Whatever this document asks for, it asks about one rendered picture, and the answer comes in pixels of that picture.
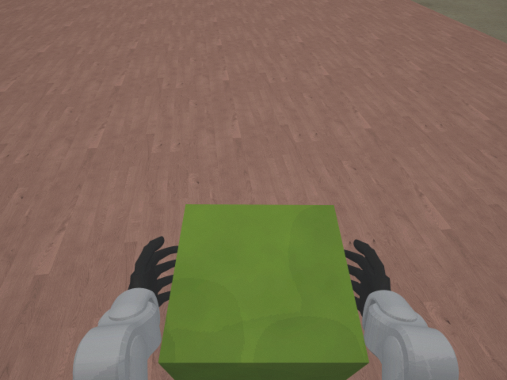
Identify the robot right hand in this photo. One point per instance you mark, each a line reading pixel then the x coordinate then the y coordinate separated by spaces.
pixel 372 277

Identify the robot right forearm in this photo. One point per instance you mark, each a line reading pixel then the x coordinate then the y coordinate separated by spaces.
pixel 400 338

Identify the robot left forearm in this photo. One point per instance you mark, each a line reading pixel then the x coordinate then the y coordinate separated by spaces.
pixel 126 336

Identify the robot left hand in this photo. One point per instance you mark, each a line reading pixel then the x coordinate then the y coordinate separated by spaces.
pixel 146 271

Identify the carton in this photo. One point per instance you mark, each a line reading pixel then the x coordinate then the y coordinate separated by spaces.
pixel 261 292

